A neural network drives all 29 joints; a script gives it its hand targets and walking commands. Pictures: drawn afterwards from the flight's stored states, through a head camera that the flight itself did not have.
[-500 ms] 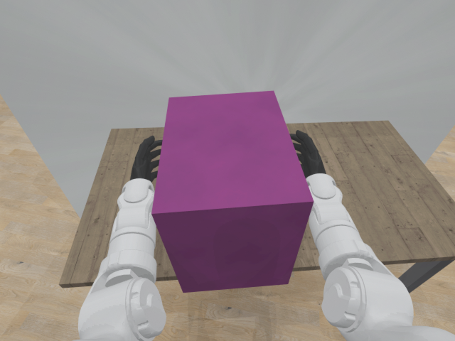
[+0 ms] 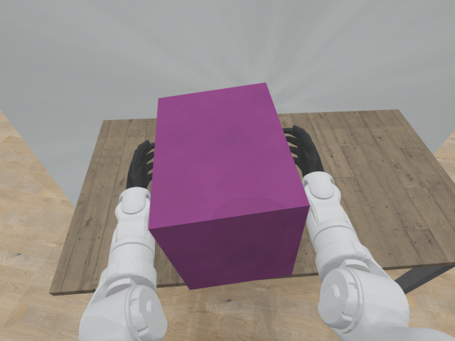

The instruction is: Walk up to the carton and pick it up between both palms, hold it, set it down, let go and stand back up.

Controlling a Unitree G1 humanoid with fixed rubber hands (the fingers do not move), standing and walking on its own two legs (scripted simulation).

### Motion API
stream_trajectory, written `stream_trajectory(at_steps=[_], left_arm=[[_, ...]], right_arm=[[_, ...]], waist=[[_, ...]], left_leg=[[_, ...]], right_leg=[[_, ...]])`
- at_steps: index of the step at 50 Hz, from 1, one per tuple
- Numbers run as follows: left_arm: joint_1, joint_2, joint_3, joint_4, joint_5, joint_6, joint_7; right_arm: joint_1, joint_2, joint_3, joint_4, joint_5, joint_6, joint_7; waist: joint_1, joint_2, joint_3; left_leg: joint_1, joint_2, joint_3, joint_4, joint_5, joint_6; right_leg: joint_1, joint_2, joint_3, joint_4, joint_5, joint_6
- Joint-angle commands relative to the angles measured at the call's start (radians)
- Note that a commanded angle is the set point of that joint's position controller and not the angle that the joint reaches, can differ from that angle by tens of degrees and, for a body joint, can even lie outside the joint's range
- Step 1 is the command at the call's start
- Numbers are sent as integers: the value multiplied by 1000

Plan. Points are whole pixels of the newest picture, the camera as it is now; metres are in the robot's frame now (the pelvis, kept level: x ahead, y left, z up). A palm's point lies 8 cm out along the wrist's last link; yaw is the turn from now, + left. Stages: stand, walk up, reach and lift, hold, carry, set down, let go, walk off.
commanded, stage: set down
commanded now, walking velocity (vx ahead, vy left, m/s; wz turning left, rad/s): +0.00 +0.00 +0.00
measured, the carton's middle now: (226, 189) +0.41 +0.04 +0.00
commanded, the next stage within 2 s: none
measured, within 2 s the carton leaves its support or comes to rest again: rests again in 0.94 s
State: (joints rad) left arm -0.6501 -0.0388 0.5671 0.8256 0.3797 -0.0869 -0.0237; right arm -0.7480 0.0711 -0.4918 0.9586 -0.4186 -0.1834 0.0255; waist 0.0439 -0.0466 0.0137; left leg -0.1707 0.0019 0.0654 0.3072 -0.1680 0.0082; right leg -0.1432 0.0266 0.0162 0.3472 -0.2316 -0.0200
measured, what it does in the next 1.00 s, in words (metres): stands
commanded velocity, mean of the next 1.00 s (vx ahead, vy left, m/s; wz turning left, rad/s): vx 0.00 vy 0.00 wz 0.00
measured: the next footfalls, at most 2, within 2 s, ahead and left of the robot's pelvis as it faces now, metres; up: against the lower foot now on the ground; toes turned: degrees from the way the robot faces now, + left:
none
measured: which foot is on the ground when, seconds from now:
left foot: down 0.00-1.00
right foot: down 0.00-1.00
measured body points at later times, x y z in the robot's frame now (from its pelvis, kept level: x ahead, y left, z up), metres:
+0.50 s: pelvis -0.01 +0.00 +0.00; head +0.01 +0.02 +0.45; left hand +0.37 +0.20 +0.06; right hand +0.40 -0.11 +0.09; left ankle -0.01 +0.11 -0.75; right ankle -0.04 -0.10 -0.75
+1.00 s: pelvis -0.02 +0.01 +0.00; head +0.04 +0.03 +0.44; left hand +0.39 +0.20 +0.03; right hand +0.40 -0.12 +0.04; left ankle -0.01 +0.11 -0.75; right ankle -0.04 -0.10 -0.75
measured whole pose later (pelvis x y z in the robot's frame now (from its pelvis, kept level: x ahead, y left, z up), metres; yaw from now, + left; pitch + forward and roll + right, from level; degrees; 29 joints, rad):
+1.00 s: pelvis -0.02 +0.01 +0.00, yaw +0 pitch +9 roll +0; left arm -0.71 0.02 0.37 1.01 0.16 -0.20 0.11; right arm -0.74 -0.02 -0.34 1.10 -0.06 -0.21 -0.04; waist 0.04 -0.05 -0.04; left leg -0.37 0.01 0.07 0.37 -0.16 0.01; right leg -0.31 0.03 0.02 0.35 -0.19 -0.02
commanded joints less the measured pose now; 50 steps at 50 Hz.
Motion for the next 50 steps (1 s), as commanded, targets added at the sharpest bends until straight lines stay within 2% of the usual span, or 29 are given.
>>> stream_trajectory(at_steps=[1,2,4,5,6,9,11,15,17,18,21,23,24,25,27,29,30,31,32,34,35,36,40,41,42,44,46,48,50], left_arm=[[-423,-443,-274,9,-1,-64,-73],[-431,-454,-270,18,-19,-65,-75],[-432,-454,-274,17,-3,-65,-81],[-393,-458,-264,38,0,-55,-79],[-369,-460,-269,12,4,-60,-84],[-405,-430,-255,34,-3,-61,-86],[-421,-446,-265,24,6,-63,-79],[-420,-419,-232,34,12,-59,-81],[-410,-434,-216,32,26,-60,-89],[-409,-409,-215,30,12,-53,-88],[-427,-410,-211,44,25,-58,-88],[-445,-407,-209,10,28,-51,-80],[-413,-419,-186,8,35,-54,-79],[-447,-440,-241,-3,11,-60,-66],[-410,-359,-196,21,25,-67,-60],[-421,-305,-169,32,42,-60,-49],[-383,-318,-164,26,46,-63,-51],[-385,-256,-145,39,45,-64,-46],[-417,-215,-162,6,24,-76,-24],[-393,-160,-130,6,1,-73,2],[-437,-40,-162,1,-44,-81,31],[-409,-18,-167,-2,-54,-85,58],[-409,64,-167,64,-127,-75,92],[-395,96,-173,102,-144,-86,99],[-388,87,-185,139,-164,-90,101],[-368,131,-216,140,-205,-119,107],[-421,215,-253,162,-244,-151,135],[-424,187,-299,191,-283,-183,151],[-446,177,-348,171,-298,-214,172]], right_arm=[[-321,583,287,-8,14,-85,63],[-316,563,256,5,7,-79,65],[-315,578,260,2,8,-77,62],[-291,569,264,20,-4,-80,55],[-274,570,292,14,13,-85,58],[-308,570,275,21,20,-83,58],[-311,561,257,21,5,-78,65],[-302,543,211,20,-10,-55,68],[-302,566,222,8,-22,-55,68],[-305,545,225,4,-11,-50,67],[-306,548,216,0,-16,-51,74],[-317,534,178,-11,-22,-47,80],[-298,517,171,-17,-39,-44,81],[-344,533,174,-39,-32,-53,83],[-287,463,176,-11,-19,-47,74],[-263,409,114,35,-47,-30,60],[-249,420,158,0,-26,-44,61],[-242,367,113,1,-52,-38,43],[-254,292,92,10,-12,-34,36],[-271,258,104,-20,16,-29,21],[-267,115,96,17,58,-32,2],[-298,68,101,4,91,-43,-10],[-314,7,202,44,186,-15,-52],[-326,-20,232,24,234,-22,-55],[-345,18,274,44,247,-18,-67],[-378,-47,337,31,325,-54,-72],[-385,-149,330,47,377,-69,-89],[-441,-145,379,32,407,-94,-94],[-468,-218,362,63,425,-127,-96]], waist=[[38,24,-477],[11,8,-453],[23,38,-454],[12,-1,-433],[29,34,-438],[13,22,-415],[35,38,-420],[-5,-6,-371],[24,23,-362],[15,-15,-345],[28,14,-387],[25,13,-350],[20,-22,-330],[9,10,-402],[29,16,-364],[3,-2,-280],[39,2,-334],[14,-13,-307],[20,33,-343],[36,-19,-313],[12,19,-376],[41,33,-387],[42,-9,-370],[75,-2,-396],[78,-32,-388],[94,-15,-494],[63,27,-612],[100,31,-733],[73,112,-824]], left_leg=[[-82,3,64,45,458,-10],[-101,2,54,28,421,-7],[-81,3,58,19,403,-6],[-89,13,53,21,415,-5],[-97,10,53,24,429,-4],[-102,0,58,35,372,8],[-71,11,62,12,384,-5],[-87,14,62,11,300,16],[-94,5,66,0,298,14],[-94,8,62,6,304,17],[-136,6,63,-8,251,22],[-111,6,65,-7,232,21],[-98,15,64,-8,238,25],[-80,13,62,10,272,9],[-54,8,69,7,293,9],[-65,6,73,1,246,16],[-56,8,75,-3,260,20],[-61,0,76,12,264,18],[-58,5,74,13,288,11],[-62,9,65,16,280,19],[-36,9,62,25,286,5],[-53,11,64,29,289,8],[-109,2,64,42,271,15],[-177,2,55,50,235,22],[-201,8,54,55,238,26],[-225,10,46,91,279,15],[-229,7,39,124,311,-15],[-216,15,18,166,407,-37],[-119,25,6,203,495,-70]], right_leg=[[258,-57,-43,64,741,85],[260,-62,-46,56,732,87],[243,-63,-50,52,703,86],[237,-58,-51,59,760,89],[253,-62,-46,66,769,88],[212,-64,-37,47,686,85],[206,-54,-62,25,588,71],[135,-55,-50,7,504,73],[172,-62,-50,15,515,74],[158,-53,-47,13,519,76],[171,-63,-34,14,475,71],[124,-55,-55,0,372,68],[116,-54,-55,-9,367,68],[97,-45,-66,-2,393,62],[86,-41,-60,-6,375,62],[65,-49,-60,-25,325,65],[94,-54,-51,-13,348,64],[74,-53,-62,-19,339,67],[57,-55,-57,-13,340,59],[52,-38,-55,-25,317,63],[34,-35,-57,-22,302,55],[16,-28,-52,-34,278,44],[36,-24,-18,-21,367,56],[63,-35,5,1,377,52],[59,-29,20,7,371,63],[89,-30,38,54,491,59],[70,-12,20,68,498,42],[15,9,14,89,516,30],[-53,26,-7,96,519,11]])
